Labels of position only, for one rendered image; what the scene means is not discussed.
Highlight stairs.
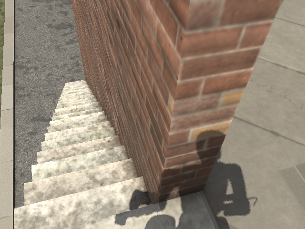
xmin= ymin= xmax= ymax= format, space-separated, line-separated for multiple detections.
xmin=13 ymin=80 xmax=152 ymax=229

